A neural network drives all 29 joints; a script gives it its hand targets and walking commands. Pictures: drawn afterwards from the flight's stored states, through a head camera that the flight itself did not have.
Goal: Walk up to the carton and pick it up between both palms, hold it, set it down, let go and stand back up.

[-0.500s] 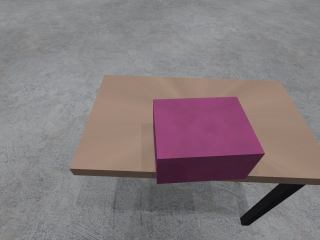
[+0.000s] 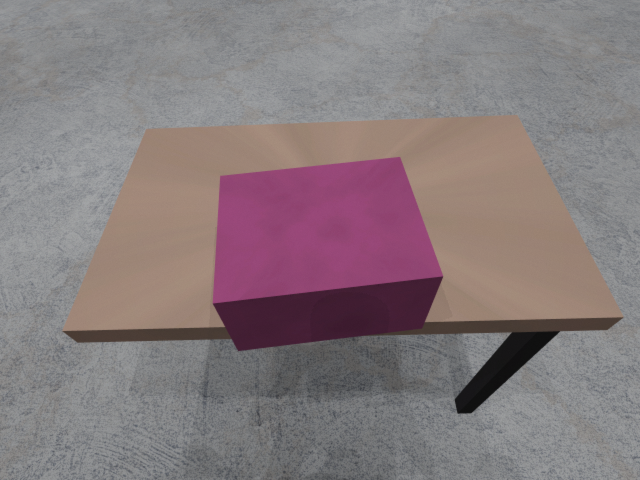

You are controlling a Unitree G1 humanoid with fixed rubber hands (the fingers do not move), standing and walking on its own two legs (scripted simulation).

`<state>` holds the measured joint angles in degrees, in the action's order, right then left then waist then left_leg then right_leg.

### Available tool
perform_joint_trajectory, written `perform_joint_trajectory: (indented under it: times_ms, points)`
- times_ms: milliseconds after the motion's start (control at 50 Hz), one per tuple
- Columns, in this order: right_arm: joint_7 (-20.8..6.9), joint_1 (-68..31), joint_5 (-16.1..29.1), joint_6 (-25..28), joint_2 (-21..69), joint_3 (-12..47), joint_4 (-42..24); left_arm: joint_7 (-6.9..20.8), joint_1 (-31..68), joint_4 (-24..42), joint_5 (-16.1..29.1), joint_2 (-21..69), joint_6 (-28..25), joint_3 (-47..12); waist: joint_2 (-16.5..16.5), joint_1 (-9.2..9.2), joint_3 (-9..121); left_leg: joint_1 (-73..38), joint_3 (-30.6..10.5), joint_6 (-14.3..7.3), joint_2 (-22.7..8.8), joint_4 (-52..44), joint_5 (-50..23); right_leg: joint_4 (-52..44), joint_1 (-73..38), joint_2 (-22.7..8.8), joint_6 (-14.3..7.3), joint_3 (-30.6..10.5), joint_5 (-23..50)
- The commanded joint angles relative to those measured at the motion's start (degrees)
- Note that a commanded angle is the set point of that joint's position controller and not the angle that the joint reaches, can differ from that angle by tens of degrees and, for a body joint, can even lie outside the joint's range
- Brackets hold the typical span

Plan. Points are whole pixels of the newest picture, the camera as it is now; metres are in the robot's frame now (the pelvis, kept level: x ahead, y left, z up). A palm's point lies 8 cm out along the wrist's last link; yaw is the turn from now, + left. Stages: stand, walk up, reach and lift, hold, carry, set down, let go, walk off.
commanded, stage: walk up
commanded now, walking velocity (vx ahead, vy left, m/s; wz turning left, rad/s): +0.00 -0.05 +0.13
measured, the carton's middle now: (320, 251) +0.43 +0.00 +0.00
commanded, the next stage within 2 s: stand in 0.44 s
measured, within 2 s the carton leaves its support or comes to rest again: neither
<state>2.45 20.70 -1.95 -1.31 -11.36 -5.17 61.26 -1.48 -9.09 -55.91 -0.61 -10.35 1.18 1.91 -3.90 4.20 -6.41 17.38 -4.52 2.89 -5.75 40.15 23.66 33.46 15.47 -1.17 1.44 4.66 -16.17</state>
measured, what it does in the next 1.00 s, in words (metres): steps on the spot: left foot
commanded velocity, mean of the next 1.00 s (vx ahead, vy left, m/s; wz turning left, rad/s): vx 0.00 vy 0.00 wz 0.00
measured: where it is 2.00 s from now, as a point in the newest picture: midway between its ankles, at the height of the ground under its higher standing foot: outside the picture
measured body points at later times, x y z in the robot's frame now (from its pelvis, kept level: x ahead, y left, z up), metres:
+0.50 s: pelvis +0.01 -0.03 +0.02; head +0.02 -0.03 +0.47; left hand -0.01 +0.17 -0.15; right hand +0.03 -0.25 -0.14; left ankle -0.04 +0.07 -0.72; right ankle +0.01 -0.13 -0.72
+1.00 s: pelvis -0.04 -0.03 -0.02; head +0.03 -0.05 +0.43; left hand +0.18 +0.17 -0.13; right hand +0.18 -0.25 -0.14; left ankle -0.04 +0.08 -0.73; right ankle +0.01 -0.13 -0.72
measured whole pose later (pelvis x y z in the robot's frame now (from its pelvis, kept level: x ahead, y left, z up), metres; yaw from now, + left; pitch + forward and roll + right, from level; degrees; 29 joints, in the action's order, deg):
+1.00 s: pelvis -0.04 -0.03 -0.02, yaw -1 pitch +10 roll +1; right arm -1.1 -8.1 6.5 -26.6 -12.8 1.1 40.5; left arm -1.4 9.1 -41.8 8.3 -9.0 27.6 0.3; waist -2.1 -0.6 3.1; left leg 32.6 4.2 -1.0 -0.2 44.6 21.3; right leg 44.8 37.8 -0.5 -1.7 2.7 -17.0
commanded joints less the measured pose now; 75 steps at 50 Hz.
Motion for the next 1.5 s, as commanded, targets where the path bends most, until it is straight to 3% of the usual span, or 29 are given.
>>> perform_joint_trajectory:
  times_ms: [0, 20, 40, 80, 100, 160, 260, 300, 340, 360, 380, 420, 440, 520, 660, 680, 700, 740, 760, 820, 880, 940, 1000, 1060, 1160, 1220, 1300, 1400, 1480]
  points:
    - [0.24, 2.52, 0.92, -1.12, -3.69, -0.51, -3.9, -0.72, -10.32, 0.89, -0.32, -8.77, -1.42, 1.08, 17.65, -5.03, 7.98, 6.21, -1.35, -2.34, 3.6, 22.53, 10.91, -17.88, -5.88, -21.5, -7.27, -19.79, 22.27]
    - [-0.5, 3.44, 0.76, -1.29, -1.56, -0.29, -2.37, -0.86, -5.54, 2.14, -0.31, -5.98, -1.38, 0.2, 11.59, -2.45, 3.92, 7.03, -2.01, -2.71, 3.21, 23.17, 6.71, -18.23, -3.61, -18.42, -6.09, -14.59, 16.97]
    - [-1.12, 4.79, 0.31, -1.38, 0.63, 0.29, -0.88, -0.75, -3.33, 2.74, -0.28, -4.77, -1.6, -0.46, 11.4, -1.08, 2.15, 7.24, -1.13, -2.75, 3.08, 21.24, 3.1, -18.94, -2.84, -16.06, -4.85, -13.23, 15.12]
    - [-1.31, 4.85, -0.18, -1.56, 1.34, 0.71, 0.32, -0.28, -3.42, 2.61, 0.27, -3.91, -2.38, -0.7, 14.42, -1.57, 0.64, 4.56, 0.26, -2.19, 3.27, 16.62, -0.74, -20.34, -2.06, -13.76, -4.9, -13.48, 17.92]
    - [-1.14, 5.9, 0.03, -1.62, 1.16, 0.88, 1.16, -0.2, -3.53, 2.45, 0.3, -3.64, -2.72, -0.7, 14.42, -1.08, 1.55, 4.08, 1.04, -1.89, 3.57, 15.6, -1.83, -19.99, -3.77, -13.57, -5.5, -12.2, 20.1]
    - [-0.52, 3.39, 0.54, -1.61, 0.5, 1.41, 1.25, -0.43, -7.05, 0.69, 0.16, -1.19, -3.39, -1.42, 15.03, -2.75, 2.45, 1.82, 2.51, -1.3, 3.19, 8.1, -0.56, -17.85, -6.99, -13.49, -7.3, -10.68, 28.56]
    - [0.22, -1.08, 1.48, -0.98, 0.76, 3.17, 0.47, -0.9, -9.94, -1.59, -0.59, -2.53, -2.88, -1.52, 12.79, -4.3, 4.09, -3.25, 4.61, -1.69, 3.14, -7.97, 1.65, -13.9, -9.27, -14.2, -10.44, -11.99, 32.92]
    - [0.37, 0.25, 1.32, -0.21, 0.6, 3.69, 1.14, -0.82, -9.81, -2.24, -0.31, -3.58, -2.48, -1.02, 11.5, -3.46, 5.37, -8.89, 4.04, -2.46, 2.53, -19.57, -9.09, -12.32, -8.15, -13.17, -9.14, -11.97, 29.96]
    - [0.25, -0.03, 1.32, 0.82, -1.23, 3.71, 1.7, -0.6, -9.87, -2.59, 0.5, -1.7, -2.3, -1.03, 5.02, -4.36, 5.57, -15.15, 0.51, -3.69, -1.68, -20.91, -21.7, -11.85, -2.61, -8.11, -5.87, -7.37, 18.98]
    - [-0.07, -0.87, 1.66, 1.05, -0.44, 4.49, 2.27, -0.6, -8.5, -2.73, 0.66, -0.51, -2.05, -1.11, -1.7, -4.24, 2.78, -9.39, -0.23, -4.93, -2.21, -20.95, -23.7, -12.34, -5.23, -4.88, -4.84, -3.8, 11.98]
    - [-0.17, -2.2, 1.37, 1.23, 0.36, 4.88, 2.27, -0.53, -8.95, -3.25, 0.48, -0.7, -1.92, -1.13, -4.12, -4.47, 1.91, -8.24, -0.03, -5.24, -2.24, -21.52, -24.32, -11.86, -6.49, -4.5, -4.26, -3.87, 9.82]
    - [0.19, -3.4, 1.13, 1.45, 1.19, 5.32, 2.08, -0.16, -10.06, -4.86, 0.26, -1.78, -1.79, -0.93, -2.14, -4.85, 0.37, -10.54, 1.55, -4.93, -1.81, -21.9, -24.94, -12.91, -5.24, -4.18, -4.21, -4.1, 10.8]
    - [0.21, -2.84, 1.13, 1.97, 1.24, 5.69, 1.8, -0.19, -10.15, -5.99, 0.36, -1.8, -1.55, -0.81, 0.8, -3.88, 0.0, -9.3, 0.47, -5.01, -3.02, -21.88, -25.47, -12.85, -6.19, -3.39, -4.02, -3.14, 10.43]
    - [0.17, -2.48, 1.49, 2.64, -0.05, 5.68, 3.01, -0.24, -11.88, -7.7, -0.13, -0.07, -1.63, -1.58, -0.22, -4.14, 0.84, -9.15, 2.05, -5.04, -1.74, -22.25, -21.91, -13.82, -8.57, -4.19, -3.88, -3.88, 12.44]
    - [0.19, 0.01, 1.37, 2.71, 0.94, 6.46, 4.78, -0.51, -12.87, -9.63, -0.04, -0.03, -1.45, -1.73, 3.95, -4.03, -1.13, -6.67, 2.01, -5.07, -0.98, -22.54, -18.22, -14.3, -8.69, -4.45, -3.77, -4.29, 12.1]
    - [-0.75, -55.38, 3.39, -2.78, -8.86, 1.71, -27.45, 0.7, 47.36, 29.76, 2.2, -9.1, 2.67, 1.04, 1.64, -0.36, 8.33, 9.65, 1.37, -3.92, 2.98, -13.37, -8.54, -3.36, 9.05, -0.52, -2.42, -4.58, 4.01]
    - [0.06, -51.24, 2.91, -7.58, -8.72, -1.79, -22.15, -0.49, 44.2, 26.07, 1.58, -6.74, 7.26, 2.23, -1.49, -0.79, 8.75, 9.48, 4.42, -3.23, 3.62, -11.83, -2.33, -1.25, 5.59, 0.29, -3.26, -2.59, -2.54]
    - [-1.54, -40.05, 2.76, -18.44, -5.85, 0.78, -18.49, -1.7, 30.4, 20.66, 2.04, -4.02, 19.25, 1.91, -0.57, -3.1, 12.14, 13.28, 5.07, -4.81, 1.98, -7.37, 3.47, 2.42, 6.47, -2.58, -4.07, -3.93, -6.74]
    - [-2.21, -37.15, 5.3, -21.48, -5.03, 2.61, -19.03, -2.0, 26.6, 19.21, 3.88, -3.11, 23.21, 1.78, -0.11, -4.35, 15.07, 16.75, 4.56, -5.51, 1.53, -5.94, 2.21, 4.95, 5.88, -2.28, -4.1, -3.9, -3.93]
    - [-2.59, -32.83, 12.03, -26.05, -3.71, 6.35, -23.71, -1.64, 17.66, 14.96, 11.89, 1.28, 28.38, -3.03, 5.61, -4.61, 30.46, 17.46, 2.57, -6.05, 1.21, -1.68, -12.67, 10.34, 4.8, -1.08, -2.8, -4.19, 10.17]
    - [-3.16, -22.57, 11.34, -27.33, -4.0, 6.9, -20.13, -0.17, 6.11, 9.1, 12.63, 3.76, 29.46, -4.14, 8.07, -4.69, 36.92, 10.94, 1.79, -4.54, 4.37, -1.8, -28.67, 10.07, 1.32, 1.24, -0.84, -4.96, 25.34]
    - [-3.94, -13.64, 7.25, -27.19, -6.35, 5.51, -22.17, 0.68, -1.28, 13.86, 8.04, 0.29, 28.74, -1.71, 6.73, -5.12, 32.58, 6.08, 2.65, -3.0, 8.13, -6.2, -36.32, 4.76, -5.46, 3.39, -0.3, -6.44, 34.39]
    - [-2.99, -10.82, 2.96, -26.4, -7.28, 4.26, -25.4, 0.1, -2.5, 18.95, 2.88, -5.8, 27.26, 2.19, 9.31, -5.15, 22.76, 4.75, 3.17, -3.38, 9.28, -12.59, -29.61, -1.76, -10.03, 3.12, 0.23, -7.39, 32.27]
    - [-1.72, -16.53, 1.18, -24.05, -6.78, 2.55, -30.47, -0.36, 6.09, 26.18, 0.5, -8.77, 24.4, 4.58, 10.55, -4.62, 15.85, 4.38, 3.86, -3.78, 8.77, -16.01, -22.65, -6.21, -9.74, 1.88, 0.16, -7.65, 28.23]
    - [-1.41, -30.21, 5.0, -19.09, -4.52, 3.53, -42.03, 0.84, 22.44, 38.11, 1.21, -8.82, 19.18, 4.9, 3.91, -4.66, 18.94, 7.45, 4.69, -4.83, 6.6, -11.8, -10.98, -3.39, -5.24, -0.73, -1.41, -8.99, 13.31]
    - [-1.3, -30.73, 7.97, -17.95, -3.53, 5.26, -42.69, 1.11, 22.47, 38.42, 4.42, -7.05, 18.18, 2.59, 1.34, -5.31, 25.89, 8.62, 4.74, -5.12, 5.48, -9.59, -7.33, -1.45, -5.46, -1.28, -2.42, -9.09, 4.61]
    - [-1.0, -26.33, 9.88, -19.74, -3.37, 6.96, -41.74, 1.28, 15.5, 34.6, 7.37, -5.2, 20.28, 0.09, 0.12, -6.15, 27.34, 10.44, 3.95, -5.11, 4.7, -10.1, -8.53, -0.38, -7.5, -0.42, -2.64, -8.22, 3.79]
    - [-0.88, -18.92, 7.44, -22.31, -4.76, 5.6, -40.6, 1.92, 7.79, 31.06, 7.5, -5.97, 22.63, 0.16, 3.87, -5.24, 19.15, 8.88, 3.17, -4.56, 5.36, -14.6, -10.02, -5.22, -10.82, 0.4, -1.92, -7.78, 3.14]
    - [-0.6, -15.09, 4.95, -21.76, -4.52, 4.17, -41.88, 2.11, 5.65, 33.62, 5.62, -7.2, 21.35, 1.65, 6.33, -4.85, 11.37, 5.47, 2.87, -4.46, 5.55, -18.6, -10.08, -9.35, -13.08, 0.59, -1.57, -7.61, 3.11]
